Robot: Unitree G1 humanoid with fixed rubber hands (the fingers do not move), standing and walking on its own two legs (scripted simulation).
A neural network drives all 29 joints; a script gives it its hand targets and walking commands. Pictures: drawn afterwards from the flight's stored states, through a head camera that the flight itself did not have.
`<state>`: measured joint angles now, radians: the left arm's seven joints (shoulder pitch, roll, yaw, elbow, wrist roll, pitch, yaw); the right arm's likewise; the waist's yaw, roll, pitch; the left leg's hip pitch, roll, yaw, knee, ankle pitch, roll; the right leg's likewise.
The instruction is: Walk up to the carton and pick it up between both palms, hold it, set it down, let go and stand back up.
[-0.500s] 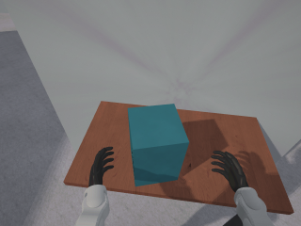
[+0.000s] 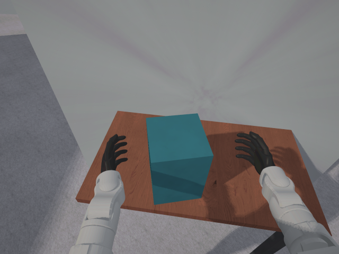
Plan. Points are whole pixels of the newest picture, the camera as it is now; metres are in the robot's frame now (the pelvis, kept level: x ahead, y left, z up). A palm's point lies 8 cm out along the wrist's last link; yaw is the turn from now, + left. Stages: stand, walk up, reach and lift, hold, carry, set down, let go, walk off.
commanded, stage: reach and lift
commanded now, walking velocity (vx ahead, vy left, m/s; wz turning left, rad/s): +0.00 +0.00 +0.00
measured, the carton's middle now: (175, 160) +0.44 +0.06 -0.07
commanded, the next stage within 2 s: none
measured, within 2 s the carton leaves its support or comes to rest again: neither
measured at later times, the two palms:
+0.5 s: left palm (109, 141) +0.36 +0.22 +0.09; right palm (249, 128) +0.45 -0.13 +0.10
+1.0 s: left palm (109, 149) +0.36 +0.23 +0.05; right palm (236, 135) +0.46 -0.10 +0.06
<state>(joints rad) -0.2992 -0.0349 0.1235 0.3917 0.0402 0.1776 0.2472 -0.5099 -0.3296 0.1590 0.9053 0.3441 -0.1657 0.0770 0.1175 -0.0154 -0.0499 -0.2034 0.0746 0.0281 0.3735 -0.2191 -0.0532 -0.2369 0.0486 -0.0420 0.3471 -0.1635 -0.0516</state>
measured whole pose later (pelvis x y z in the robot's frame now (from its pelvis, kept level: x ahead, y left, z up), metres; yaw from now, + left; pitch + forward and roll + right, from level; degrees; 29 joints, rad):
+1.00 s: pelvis +0.00 +0.00 +0.00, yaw +0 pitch +14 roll -1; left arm -0.68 -0.02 0.28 0.83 0.08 0.02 0.20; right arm -0.91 -0.27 -0.01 1.24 0.19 -0.14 0.05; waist 0.19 0.01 -0.13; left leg -0.46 0.07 0.02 0.40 -0.20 -0.05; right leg -0.47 0.05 -0.05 0.34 -0.12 -0.05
